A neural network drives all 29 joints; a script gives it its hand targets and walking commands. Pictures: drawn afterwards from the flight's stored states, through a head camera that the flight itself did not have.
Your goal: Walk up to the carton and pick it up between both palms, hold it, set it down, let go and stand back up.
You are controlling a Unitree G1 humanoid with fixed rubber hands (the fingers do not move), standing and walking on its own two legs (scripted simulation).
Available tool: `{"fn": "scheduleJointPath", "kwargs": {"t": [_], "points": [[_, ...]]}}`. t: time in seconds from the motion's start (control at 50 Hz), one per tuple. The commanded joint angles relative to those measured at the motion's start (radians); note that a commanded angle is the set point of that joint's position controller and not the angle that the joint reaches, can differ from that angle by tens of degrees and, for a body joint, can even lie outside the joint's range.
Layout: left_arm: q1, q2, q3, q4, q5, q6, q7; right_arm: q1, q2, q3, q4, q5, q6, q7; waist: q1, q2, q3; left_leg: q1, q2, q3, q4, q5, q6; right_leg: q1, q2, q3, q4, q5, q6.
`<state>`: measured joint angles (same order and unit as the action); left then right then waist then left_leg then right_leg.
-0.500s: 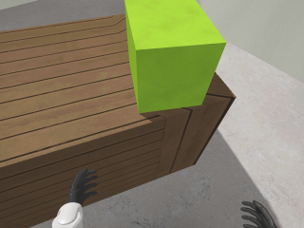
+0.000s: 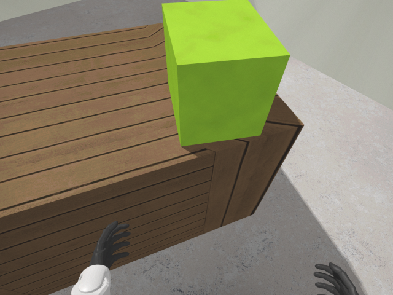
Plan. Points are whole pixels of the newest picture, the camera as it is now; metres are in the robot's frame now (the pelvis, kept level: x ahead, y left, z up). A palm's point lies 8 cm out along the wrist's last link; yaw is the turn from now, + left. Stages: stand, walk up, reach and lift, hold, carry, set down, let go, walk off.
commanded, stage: set down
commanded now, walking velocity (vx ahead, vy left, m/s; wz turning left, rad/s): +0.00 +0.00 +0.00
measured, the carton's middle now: (213, 73) +0.64 +0.06 +0.07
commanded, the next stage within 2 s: let go in 0.02 s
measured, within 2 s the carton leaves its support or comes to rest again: neither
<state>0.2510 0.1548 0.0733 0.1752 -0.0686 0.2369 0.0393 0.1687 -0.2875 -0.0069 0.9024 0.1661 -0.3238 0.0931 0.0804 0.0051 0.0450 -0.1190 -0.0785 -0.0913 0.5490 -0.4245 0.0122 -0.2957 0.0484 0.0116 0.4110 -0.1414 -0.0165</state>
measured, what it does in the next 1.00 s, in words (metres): stands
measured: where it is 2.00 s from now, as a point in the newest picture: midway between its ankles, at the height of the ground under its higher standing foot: outside the picture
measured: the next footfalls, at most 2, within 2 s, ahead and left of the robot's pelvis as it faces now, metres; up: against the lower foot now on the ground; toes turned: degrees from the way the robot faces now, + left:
none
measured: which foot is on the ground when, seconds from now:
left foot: down 0.00-1.00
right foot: down 0.00-1.00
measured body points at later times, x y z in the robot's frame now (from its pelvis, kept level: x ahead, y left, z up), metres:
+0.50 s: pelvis -0.02 -0.01 +0.00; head +0.00 +0.01 +0.45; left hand +0.15 +0.23 -0.06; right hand +0.15 -0.26 -0.09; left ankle -0.10 +0.05 -0.73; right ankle +0.05 -0.15 -0.73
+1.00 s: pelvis -0.03 -0.02 +0.00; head -0.02 +0.00 +0.45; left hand +0.08 +0.26 -0.10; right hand +0.12 -0.28 -0.10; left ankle -0.10 +0.05 -0.73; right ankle +0.05 -0.15 -0.73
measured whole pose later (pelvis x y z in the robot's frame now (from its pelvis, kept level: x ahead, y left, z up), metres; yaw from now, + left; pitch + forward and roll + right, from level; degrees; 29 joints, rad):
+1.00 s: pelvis -0.03 -0.02 +0.00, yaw +0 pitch -2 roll -2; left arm 0.25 0.27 0.07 0.59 -0.07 0.03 0.01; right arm 0.18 -0.28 -0.02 0.83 0.05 -0.07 -0.01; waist 0.08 0.01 0.05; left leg -0.11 -0.09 -0.09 0.54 -0.39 0.06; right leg -0.30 0.04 0.01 0.42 -0.10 0.00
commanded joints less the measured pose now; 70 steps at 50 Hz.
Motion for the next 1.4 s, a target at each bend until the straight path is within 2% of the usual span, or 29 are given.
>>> {"fn": "scheduleJointPath", "kwargs": {"t": [0.0,0.36,0.6,0.62,0.64,0.66,0.7,0.74,0.78,0.84,0.88,0.94,0.98,1.02,1.06,1.12,1.24,1.38], "points": [[-0.049,0.099,-0.079,-0.017,0.099,-0.058,-0.003,-0.126,-0.078,-0.092,-0.064,-0.089,-0.057,-0.013,-0.114,0.102,-0.177,-0.123,0.153,-0.031,-0.053,0.758,-0.137,0.357,-0.033,0.061,-0.034,0.222,-0.049],[-0.103,0.139,-0.061,0.005,0.109,-0.042,0.004,-0.171,-0.046,-0.102,-0.132,-0.123,0.007,-0.025,-0.123,0.066,-0.103,-0.281,0.154,-0.014,-0.135,0.404,-0.084,0.444,-0.066,0.06,-0.001,0.092,-0.035],[-0.113,0.153,-0.052,0.017,0.112,-0.039,0.006,-0.176,-0.033,-0.105,-0.16,-0.127,0.03,-0.033,-0.115,0.044,-0.103,-0.317,0.147,-0.006,-0.145,0.377,-0.073,0.479,-0.077,0.068,0.001,0.086,-0.033],[-0.113,0.153,-0.051,0.017,0.112,-0.04,0.005,-0.176,-0.032,-0.104,-0.159,-0.127,0.031,-0.034,-0.115,0.044,-0.104,-0.315,0.146,-0.006,-0.144,0.381,-0.073,0.479,-0.077,0.068,0.001,0.088,-0.033],[-0.022,0.309,0.051,0.223,0.105,-0.174,0.012,0.065,-0.249,-0.069,-0.163,-0.222,0.131,-0.09,-0.037,0.06,-0.1,-0.306,0.139,-0.13,-0.116,0.629,-0.038,0.399,-0.197,0.083,0.162,0.402,-0.065],[0.024,0.328,0.059,0.256,0.098,-0.219,0.006,0.075,-0.253,-0.085,-0.166,-0.209,0.168,-0.106,-0.05,0.013,-0.169,-0.207,0.147,-0.128,-0.078,0.678,-0.044,0.357,-0.2,0.094,0.161,0.469,-0.09],[-0.014,0.307,0.052,0.284,0.091,-0.245,-0.012,0.082,-0.249,-0.083,-0.184,-0.2,0.202,-0.113,-0.067,0.007,-0.188,-0.143,0.15,-0.132,-0.09,0.683,-0.033,0.292,-0.186,0.079,0.163,0.413,-0.098],[-0.053,0.277,0.045,0.303,0.091,-0.262,-0.03,0.083,-0.253,-0.086,-0.196,-0.198,0.223,-0.12,-0.078,0.054,-0.166,-0.081,0.158,-0.153,-0.12,0.761,-0.026,0.219,-0.158,0.049,0.151,0.315,-0.069],[-0.07,0.265,0.035,0.337,0.086,-0.267,-0.039,0.089,-0.267,-0.094,-0.2,-0.193,0.233,-0.123,-0.087,0.076,-0.163,-0.038,0.173,-0.162,-0.12,0.883,-0.041,0.193,-0.139,0.023,0.138,0.245,-0.058],[-0.047,0.276,0.03,0.393,0.083,-0.262,-0.041,0.081,-0.276,-0.102,-0.199,-0.191,0.244,-0.13,-0.082,0.094,-0.169,-0.043,0.179,-0.168,-0.101,0.91,-0.062,0.212,-0.143,0.029,0.132,0.216,-0.072],[-0.024,0.295,0.032,0.425,0.087,-0.26,-0.04,0.076,-0.274,-0.103,-0.194,-0.194,0.249,-0.131,-0.077,0.089,-0.167,-0.072,0.168,-0.169,-0.086,0.829,-0.068,0.238,-0.161,0.047,0.126,0.217,-0.093],[-0.022,0.322,0.031,0.459,0.092,-0.26,-0.038,0.087,-0.26,-0.096,-0.18,-0.2,0.256,-0.13,-0.078,0.062,-0.151,-0.118,0.15,-0.178,-0.092,0.584,-0.054,0.237,-0.2,0.09,0.119,0.194,-0.122],[-0.041,0.331,0.028,0.475,0.096,-0.263,-0.038,0.099,-0.258,-0.092,-0.166,-0.207,0.257,-0.127,-0.087,0.062,-0.109,-0.136,0.158,-0.205,-0.153,0.446,-0.028,0.191,-0.189,0.094,0.112,0.097,-0.103],[-0.053,0.332,0.025,0.49,0.098,-0.265,-0.04,0.087,-0.271,-0.094,-0.158,-0.214,0.253,-0.123,-0.084,0.082,-0.051,-0.153,0.18,-0.245,-0.215,0.386,0.0,0.147,-0.142,0.067,0.101,-0.002,-0.062],[-0.047,0.33,0.024,0.504,0.098,-0.269,-0.041,0.069,-0.277,-0.096,-0.158,-0.215,0.249,-0.12,-0.075,0.083,-0.021,-0.187,0.189,-0.264,-0.231,0.328,0.02,0.152,-0.124,0.062,0.083,-0.036,-0.045],[-0.037,0.339,0.026,0.522,0.1,-0.278,-0.042,0.071,-0.266,-0.094,-0.158,-0.212,0.248,-0.116,-0.07,0.066,-0.016,-0.228,0.172,-0.244,-0.219,0.234,0.037,0.184,-0.148,0.102,0.054,-0.067,-0.054],[-0.032,0.361,0.025,0.554,0.099,-0.291,-0.041,0.109,-0.244,-0.087,-0.14,-0.21,0.251,-0.104,-0.066,0.024,0.002,-0.261,0.141,-0.216,-0.201,0.039,0.077,0.167,-0.191,0.174,-0.014,-0.224,-0.072],[-0.036,0.372,0.026,0.571,0.096,-0.298,-0.039,0.114,-0.248,-0.087,-0.131,-0.21,0.249,-0.098,-0.062,0.029,0.034,-0.293,0.147,-0.231,-0.216,-0.032,0.089,0.14,-0.187,0.183,-0.026,-0.277,-0.064]]}}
